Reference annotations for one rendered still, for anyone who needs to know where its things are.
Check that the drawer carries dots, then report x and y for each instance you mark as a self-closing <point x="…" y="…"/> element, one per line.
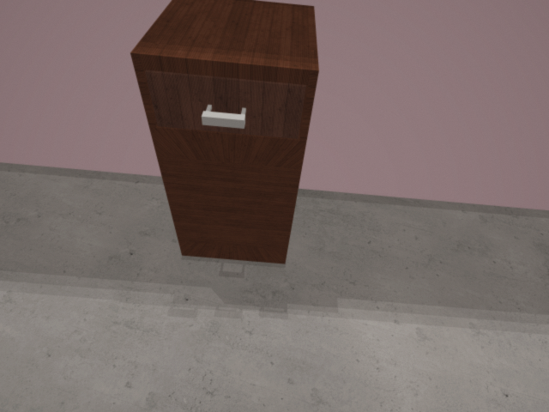
<point x="272" y="108"/>

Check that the cabinet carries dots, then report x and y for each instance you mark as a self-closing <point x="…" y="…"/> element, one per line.
<point x="232" y="196"/>

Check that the handle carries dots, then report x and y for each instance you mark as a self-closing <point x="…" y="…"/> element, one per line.
<point x="223" y="119"/>

